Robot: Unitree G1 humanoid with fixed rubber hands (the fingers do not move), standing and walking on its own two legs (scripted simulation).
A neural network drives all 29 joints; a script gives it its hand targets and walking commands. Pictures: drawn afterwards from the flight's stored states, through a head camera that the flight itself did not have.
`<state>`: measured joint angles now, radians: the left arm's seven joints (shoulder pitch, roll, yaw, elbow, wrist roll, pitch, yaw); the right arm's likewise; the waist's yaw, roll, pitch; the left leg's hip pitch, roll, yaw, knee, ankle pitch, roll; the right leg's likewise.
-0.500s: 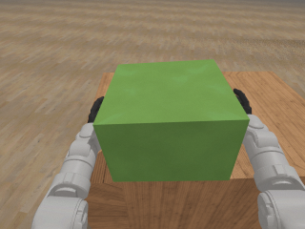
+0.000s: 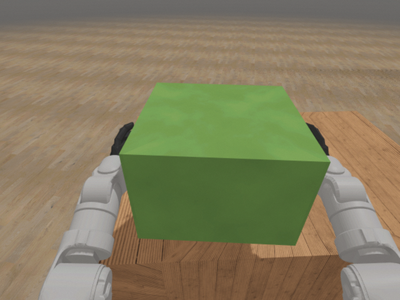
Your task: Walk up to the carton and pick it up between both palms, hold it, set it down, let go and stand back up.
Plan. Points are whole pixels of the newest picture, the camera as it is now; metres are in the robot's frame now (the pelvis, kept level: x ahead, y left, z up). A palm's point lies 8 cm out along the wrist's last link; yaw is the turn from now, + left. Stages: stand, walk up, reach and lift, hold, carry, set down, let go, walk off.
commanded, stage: reach and lift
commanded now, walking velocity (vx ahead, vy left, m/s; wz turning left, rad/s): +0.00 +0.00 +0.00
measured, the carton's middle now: (217, 154) +0.40 +0.00 +0.15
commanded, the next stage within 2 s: hold in 0.10 s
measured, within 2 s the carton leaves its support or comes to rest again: neither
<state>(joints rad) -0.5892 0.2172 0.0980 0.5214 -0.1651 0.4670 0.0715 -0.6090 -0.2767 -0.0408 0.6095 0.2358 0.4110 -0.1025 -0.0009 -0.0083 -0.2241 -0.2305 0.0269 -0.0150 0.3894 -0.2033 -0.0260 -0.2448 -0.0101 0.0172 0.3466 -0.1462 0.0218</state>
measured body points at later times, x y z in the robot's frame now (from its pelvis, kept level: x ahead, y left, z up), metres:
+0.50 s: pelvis -0.03 +0.00 +0.00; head -0.11 +0.00 +0.44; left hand +0.34 +0.20 +0.18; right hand +0.36 -0.21 +0.20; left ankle +0.00 +0.13 -0.75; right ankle +0.02 -0.13 -0.75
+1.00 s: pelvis -0.01 +0.00 +0.00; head -0.07 +0.02 +0.45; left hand +0.36 +0.20 +0.19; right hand +0.37 -0.20 +0.19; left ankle +0.00 +0.13 -0.75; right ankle +0.02 -0.13 -0.75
